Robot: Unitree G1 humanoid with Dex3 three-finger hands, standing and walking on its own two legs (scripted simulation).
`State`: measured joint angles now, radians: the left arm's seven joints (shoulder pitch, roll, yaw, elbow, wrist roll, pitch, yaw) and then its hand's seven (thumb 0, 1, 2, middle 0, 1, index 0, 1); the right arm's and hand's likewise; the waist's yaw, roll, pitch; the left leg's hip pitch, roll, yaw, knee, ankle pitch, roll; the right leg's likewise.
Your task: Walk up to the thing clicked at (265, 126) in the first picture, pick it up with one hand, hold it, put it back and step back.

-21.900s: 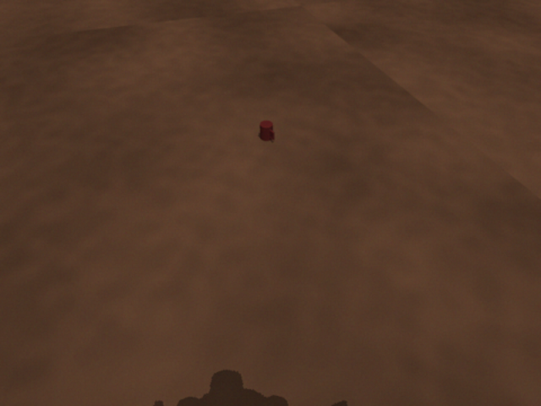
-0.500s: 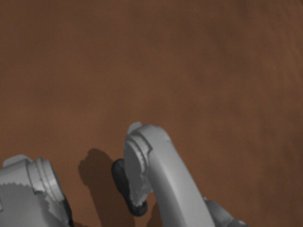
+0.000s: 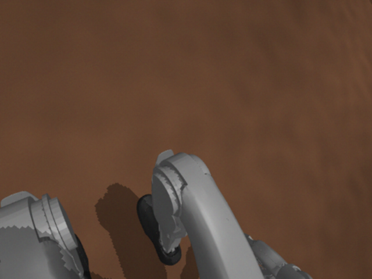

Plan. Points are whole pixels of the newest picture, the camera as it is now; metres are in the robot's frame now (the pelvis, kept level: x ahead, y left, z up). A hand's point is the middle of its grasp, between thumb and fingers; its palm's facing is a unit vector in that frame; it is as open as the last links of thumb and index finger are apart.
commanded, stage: close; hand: left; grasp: from above
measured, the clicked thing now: out of the picture +0.45 +0.36 -0.26
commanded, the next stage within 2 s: settle in 0.66 s
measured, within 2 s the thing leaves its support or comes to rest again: leaves its support in 1.14 s
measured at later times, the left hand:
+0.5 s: hand out of the picture +0.43 +0.36 -0.22, palm faces -0.42 -0.16 -0.89, open 11.2 cm
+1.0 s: hand out of the picture +0.43 +0.37 -0.22, palm faces -0.42 -0.18 -0.89, open 10.6 cm
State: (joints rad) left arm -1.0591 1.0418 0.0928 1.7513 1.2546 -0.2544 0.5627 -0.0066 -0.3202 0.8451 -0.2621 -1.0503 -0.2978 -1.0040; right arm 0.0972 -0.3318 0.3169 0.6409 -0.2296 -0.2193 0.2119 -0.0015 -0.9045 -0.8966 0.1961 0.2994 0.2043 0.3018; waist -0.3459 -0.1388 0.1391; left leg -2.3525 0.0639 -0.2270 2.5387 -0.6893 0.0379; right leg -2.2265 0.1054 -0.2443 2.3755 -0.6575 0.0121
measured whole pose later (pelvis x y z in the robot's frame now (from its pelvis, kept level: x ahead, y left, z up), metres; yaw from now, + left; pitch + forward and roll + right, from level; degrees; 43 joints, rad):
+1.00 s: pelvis +0.00 +0.00 +0.00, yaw +0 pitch +27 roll -14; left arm -1.05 1.03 0.08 1.69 1.23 -0.24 0.53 0.02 -0.14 0.82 -0.55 -0.91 -0.50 -0.94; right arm 0.12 -0.33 0.32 0.63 -0.23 -0.20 0.20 0.00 -0.92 -0.90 0.20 0.30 0.20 0.30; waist -0.34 -0.13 0.12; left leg -2.36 0.06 -0.23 2.53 -0.69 0.04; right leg -2.22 0.10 -0.24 2.36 -0.66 0.01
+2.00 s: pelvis +0.00 +0.00 +0.06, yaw +6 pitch +35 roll -10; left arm -0.90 0.78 0.03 1.19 1.13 -0.13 0.16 0.02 -0.13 0.75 -0.61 -0.82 -0.57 -0.84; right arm 0.20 -0.27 0.10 0.67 -0.08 0.02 0.12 0.00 -0.93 -0.91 0.20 0.30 0.20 0.30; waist -0.20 0.00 -0.08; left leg -2.27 0.03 -0.10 2.30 -0.64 0.05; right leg -2.16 0.06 -0.14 2.21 -0.67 0.01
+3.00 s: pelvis +0.03 +0.01 +0.34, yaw +14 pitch +20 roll -4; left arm -0.37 0.49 -0.14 0.80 0.99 -0.01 0.09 0.02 -0.12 0.75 -0.60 -0.83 -0.57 -0.84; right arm 0.24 -0.23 0.00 0.70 0.05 0.00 -0.05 0.00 -0.92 -0.90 0.20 0.30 0.21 0.30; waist -0.08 0.04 -0.18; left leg -1.17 0.02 -0.02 1.32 -0.50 0.03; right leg -1.10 0.06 -0.02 1.27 -0.51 0.01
